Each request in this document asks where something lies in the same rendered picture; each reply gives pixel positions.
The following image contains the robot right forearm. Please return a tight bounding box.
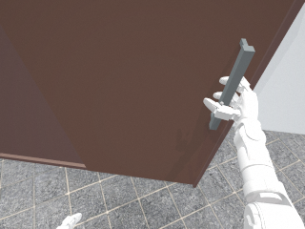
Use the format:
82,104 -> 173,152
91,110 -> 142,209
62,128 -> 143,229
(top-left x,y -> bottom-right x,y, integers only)
234,118 -> 305,229

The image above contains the robot right upper arm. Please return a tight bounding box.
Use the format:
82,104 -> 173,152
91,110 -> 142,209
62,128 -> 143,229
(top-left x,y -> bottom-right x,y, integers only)
243,201 -> 304,229

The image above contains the wardrobe door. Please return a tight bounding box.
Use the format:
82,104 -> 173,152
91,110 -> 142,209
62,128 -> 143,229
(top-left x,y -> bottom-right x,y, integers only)
0,0 -> 294,185
0,25 -> 84,164

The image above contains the handle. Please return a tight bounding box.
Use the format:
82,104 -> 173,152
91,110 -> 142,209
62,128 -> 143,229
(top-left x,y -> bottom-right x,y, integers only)
209,38 -> 255,130

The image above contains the right robot hand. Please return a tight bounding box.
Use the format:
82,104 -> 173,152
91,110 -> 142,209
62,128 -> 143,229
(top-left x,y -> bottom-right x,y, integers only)
203,76 -> 258,125

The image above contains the left robot hand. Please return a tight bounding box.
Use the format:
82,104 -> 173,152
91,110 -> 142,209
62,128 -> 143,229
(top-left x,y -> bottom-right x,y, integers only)
56,213 -> 82,229

